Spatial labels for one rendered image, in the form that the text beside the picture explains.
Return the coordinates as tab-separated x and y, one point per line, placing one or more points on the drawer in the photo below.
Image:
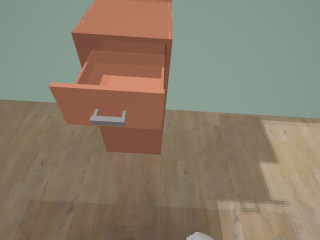
112	82

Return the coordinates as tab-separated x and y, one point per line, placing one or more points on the handle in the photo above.
108	120

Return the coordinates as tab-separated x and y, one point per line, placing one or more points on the cabinet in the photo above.
128	26

